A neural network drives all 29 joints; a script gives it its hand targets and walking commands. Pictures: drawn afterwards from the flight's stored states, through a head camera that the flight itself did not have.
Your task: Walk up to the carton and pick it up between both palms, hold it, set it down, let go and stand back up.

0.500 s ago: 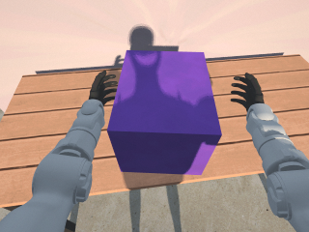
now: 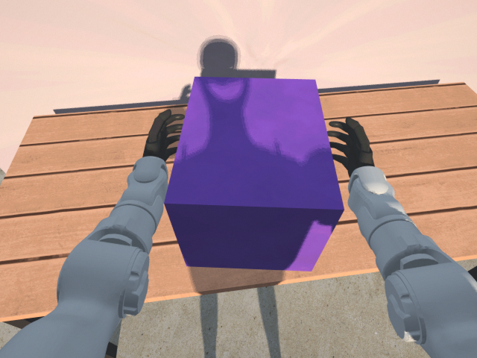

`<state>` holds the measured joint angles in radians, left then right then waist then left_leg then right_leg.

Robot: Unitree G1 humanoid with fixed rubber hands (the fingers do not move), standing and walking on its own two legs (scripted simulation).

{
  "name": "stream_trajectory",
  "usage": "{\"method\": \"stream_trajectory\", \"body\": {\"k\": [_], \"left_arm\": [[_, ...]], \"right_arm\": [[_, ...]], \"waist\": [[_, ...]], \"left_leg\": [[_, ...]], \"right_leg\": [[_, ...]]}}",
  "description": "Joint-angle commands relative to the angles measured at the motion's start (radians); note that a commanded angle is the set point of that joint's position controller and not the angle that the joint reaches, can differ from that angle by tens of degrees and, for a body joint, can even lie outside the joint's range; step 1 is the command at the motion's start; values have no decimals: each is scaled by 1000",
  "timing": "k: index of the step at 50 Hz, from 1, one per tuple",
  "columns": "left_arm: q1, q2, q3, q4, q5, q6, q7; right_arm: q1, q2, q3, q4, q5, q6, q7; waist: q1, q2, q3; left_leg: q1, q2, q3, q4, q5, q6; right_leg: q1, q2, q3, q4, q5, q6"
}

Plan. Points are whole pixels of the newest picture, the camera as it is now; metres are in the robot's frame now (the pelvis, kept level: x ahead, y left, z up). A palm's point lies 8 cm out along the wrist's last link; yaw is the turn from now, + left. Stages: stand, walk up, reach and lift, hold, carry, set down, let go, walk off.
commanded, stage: reach and lift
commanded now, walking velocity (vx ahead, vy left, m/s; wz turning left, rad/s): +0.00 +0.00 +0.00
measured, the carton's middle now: (251, 171) +0.46 -0.02 +0.04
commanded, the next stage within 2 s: none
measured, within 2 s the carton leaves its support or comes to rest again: leaves its support in 1.52 s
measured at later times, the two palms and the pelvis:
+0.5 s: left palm (158, 155) +0.45 +0.14 +0.10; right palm (350, 168) +0.42 -0.19 +0.09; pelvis +0.00 +0.00 +0.00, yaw +0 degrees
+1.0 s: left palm (156, 169) +0.43 +0.14 +0.10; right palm (354, 180) +0.39 -0.18 +0.09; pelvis -0.01 +0.00 +0.00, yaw +0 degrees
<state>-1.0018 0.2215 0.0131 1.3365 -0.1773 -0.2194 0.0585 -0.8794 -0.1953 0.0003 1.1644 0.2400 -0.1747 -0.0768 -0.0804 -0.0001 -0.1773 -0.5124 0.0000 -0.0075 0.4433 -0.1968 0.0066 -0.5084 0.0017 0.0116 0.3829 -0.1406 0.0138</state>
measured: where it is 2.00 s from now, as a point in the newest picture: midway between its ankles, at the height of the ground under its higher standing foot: outside the picture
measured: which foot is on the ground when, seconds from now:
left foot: down 0.00-1.00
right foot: down 0.00-1.00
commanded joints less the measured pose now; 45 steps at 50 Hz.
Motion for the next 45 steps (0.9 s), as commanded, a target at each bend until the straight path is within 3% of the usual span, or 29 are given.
{"method": "stream_trajectory", "body": {"k": [1, 2, 3, 5, 7, 8, 9, 10, 12, 16, 17, 18, 20, 21, 22, 23, 24, 25, 26, 27, 28, 29, 30, 34, 35, 36, 38, 42, 45], "left_arm": [[-396, -19, 27, -102, 55, -46, -12], [-404, -17, 39, -90, 63, -49, -17], [-423, -28, 39, -130, 79, -51, -12], [-420, -43, 37, -76, 68, -42, -12], [-420, -54, 41, -91, 70, -45, -10], [-416, -77, 34, -136, 72, -52, -13], [-436, -61, 60, -110, 74, -50, -11], [-437, -75, 54, -113, 79, -48, -10], [-409, -84, 64, -122, 79, -58, -10], [-438, -101, 66, -123, 91, -64, -19], [-416, -106, 87, -111, 99, -68, -23], [-433, -104, 92, -112, 108, -68, -27], [-406, -167, 96, -139, 130, -81, -38], [-423, -156, 119, -129, 143, -80, -40], [-443, -214, 105, -148, 160, -87, -52], [-442, -238, 116, -158, 177, -91, -60], [-463, -317, 116, -168, 213, -94, -79], [-459, -408, 134, -123, 252, -93, -109], [-465, -509, 166, -102, 304, -102, -147], [-465, -616, 175, -81, 357, -108, -180], [-411, -642, 199, -44, 389, -103, -193], [-381, -642, 208, -54, 404, -101, -197], [-357, -643, 212, -47, 418, -85, -202], [-371, -667, 176, -99, 391, -96, -189], [-367, -673, 187, -91, 401, -96, -185], [-386, -696, 176, -97, 399, -97, -183], [-387, -695, 165, -102, 387, -96, -181], [-405, -672, 181, -98, 399, -82, -178], [-430, -659, 197, -110, 392, -84, -179]], "right_arm": [[-376, -13, -50, -42, -21, -34, -34], [-392, 1, -45, -43, -25, -30, -36], [-390, -1, -65, -44, -37, -34, -40], [-423, -9, -85, -20, -59, -21, -42], [-421, -4, -116, -53, -78, -26, -50], [-413, 26, -102, -83, -74, -29, -45], [-442, 26, -106, -79, -85, -19, -47], [-434, 29, -127, -77, -100, -22, -50], [-424, 59, -117, -121, -106, -19, -46], [-447, 62, -147, -110, -137, -14, -45], [-425, 87, -142, -125, -141, -11, -41], [-431, 84, -160, -102, -163, -5, -39], [-439, 133, -156, -154, -175, -19, -22], [-428, 154, -160, -144, -207, -12, -18], [-434, 198, -190, -149, -228, -23, -6], [-456, 235, -189, -185, -251, -34, 4], [-443, 313, -215, -159, -305, -35, 22], [-471, 435, -212, -166, -339, -32, 50], [-457, 585, -218, -179, -420, -36, 78], [-491, 697, -233, -211, -482, -44, 111], [-449, 723, -237, -201, -513, -39, 123], [-408, 721, -220, -210, -529, -34, 133], [-392, 725, -226, -199, -540, -27, 138], [-390, 734, -222, -228, -554, -45, 151], [-408, 738, -205, -225, -539, -43, 153], [-416, 737, -229, -225, -541, -52, 157], [-423, 739, -213, -241, -532, -49, 157], [-442, 718, -235, -227, -519, -32, 165], [-444, 716, -237, -227, -537, -25, 163]], "waist": [[-9, 51, -574], [5, 49, -552], [-9, 69, -578], [-15, 71, -534], [-24, 49, -557], [-16, 61, -584], [-1, 51, -543], [-21, 44, -551], [-3, 43, -576], [-33, 33, -544], [-9, 18, -531], [-20, 30, -519], [-8, 29, -525], [-6, 8, -529], [-22, 44, -554], [0, 30, -558], [-32, 53, -558], [-13, 53, -533], [-26, 12, -517], [-30, 25, -514], [-42, 32, -483], [-35, 23, -450], [-17, 36, -423], [-33, 38, -448], [-6, 40, -445], [-33, 45, -441], [-22, 33, -423], [-22, 49, -362], [-17, 16, -351]], "left_leg": [[333, 7, 29, 84, 473, -86], [315, 6, 31, 88, 476, -80], [338, 5, 30, 88, 480, -90], [346, 8, 26, 83, 447, -90], [335, 4, 25, 85, 423, -88], [359, 9, 27, 87, 438, -90], [316, 3, 37, 89, 412, -81], [331, 4, 28, 81, 390, -81], [322, 4, 33, 81, 408, -75], [308, 6, 25, 75, 385, -78], [296, 6, 33, 70, 389, -72], [303, 3, 34, 64, 361, -70], [324, 7, 42, 65, 402, -74], [320, 4, 41, 59, 388, -63], [346, 5, 40, 57, 396, -73], [351, 3, 42, 59, 412, -76], [383, 3, 48, 53, 426, -82], [377, -2, 52, 37, 417, -80], [375, -6, 59, 22, 411, -67], [360, -9, 52, 5, 399, -66], [382, -10, 52, -8, 399, -62], [374, -10, 61, -20, 387, -63], [376, -8, 60, -42, 372, -59], [397, -4, 54, -48, 384, -70], [398, -1, 62, -50, 401, -68], [395, 2, 56, -44, 385, -78], [405, 7, 53, -35, 401, -77], [380, 3, 57, -50, 302, -74], [354, -4, 63, -60, 252, -67]], "right_leg": [[162, 41, -53, 23, 379, -24], [174, 34, -43, 33, 396, -25], [168, 41, -51, 35, 381, -25], [120, 39, -62, 15, 310, -31], [123, 38, -60, 20, 297, -29], [121, 43, -61, 14, 286, -32], [133, 34, -53, 21, 271, -29], [126, 33, -58, 16, 254, -32], [147, 32, -51, 17, 291, -33], [168, 34, -55, 16, 281, -28], [182, 31, -56, 25, 291, -25], [183, 24, -52, 9, 270, -26], [187, 27, -64, 22, 292, -28], [211, 26, -56, 12, 290, -22], [205, 26, -68, 13, 287, -25], [236, 23, -68, 12, 306, -26], [257, 21, -74, 3, 330, -27], [270, 18, -73, 2, 329, -23], [337, 10, -66, -6, 367, -21], [364, 2, -72, -9, 380, -18], [399, -4, -71, -11, 443, -11], [438, -1, -75, -1, 468, 0], [456, -2, -73, -11, 479, 3], [465, 11, -84, -18, 470, -3], [449, 15, -80, -21, 467, -3], [444, 19, -86, -22, 429, -11], [436, 22, -85, -22, 424, -13], [431, 13, -69, -31, 346, -15], [437, 8, -70, -40, 287, -11]]}}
